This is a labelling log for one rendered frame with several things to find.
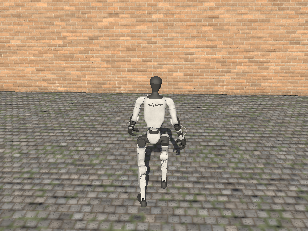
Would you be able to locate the right robot upper arm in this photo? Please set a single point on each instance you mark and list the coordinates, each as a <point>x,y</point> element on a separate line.
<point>172,110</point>

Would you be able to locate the left robot hand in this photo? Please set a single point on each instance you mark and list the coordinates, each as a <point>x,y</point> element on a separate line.
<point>134,129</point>

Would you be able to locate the left robot upper arm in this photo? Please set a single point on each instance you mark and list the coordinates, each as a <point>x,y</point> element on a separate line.
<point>137,107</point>

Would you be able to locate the robot right forearm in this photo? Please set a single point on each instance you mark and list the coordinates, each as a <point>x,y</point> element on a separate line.
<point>179,130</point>

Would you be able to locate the robot right foot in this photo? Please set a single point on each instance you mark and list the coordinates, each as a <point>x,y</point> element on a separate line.
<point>163,184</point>

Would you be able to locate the left robot thigh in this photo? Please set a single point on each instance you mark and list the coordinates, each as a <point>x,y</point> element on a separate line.
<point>141,147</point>

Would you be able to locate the right robot hand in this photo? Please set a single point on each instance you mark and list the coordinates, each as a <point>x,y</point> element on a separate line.
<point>183,143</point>

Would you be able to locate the robot left forearm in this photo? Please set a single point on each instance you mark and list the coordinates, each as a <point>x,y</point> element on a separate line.
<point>131,123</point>

